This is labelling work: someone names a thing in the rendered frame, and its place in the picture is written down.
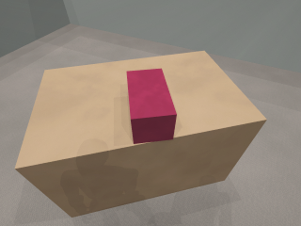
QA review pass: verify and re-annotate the carton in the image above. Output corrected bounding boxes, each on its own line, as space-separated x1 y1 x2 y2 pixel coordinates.
126 68 177 144

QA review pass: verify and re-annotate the pedestal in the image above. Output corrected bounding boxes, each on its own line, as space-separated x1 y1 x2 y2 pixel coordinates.
15 51 267 218

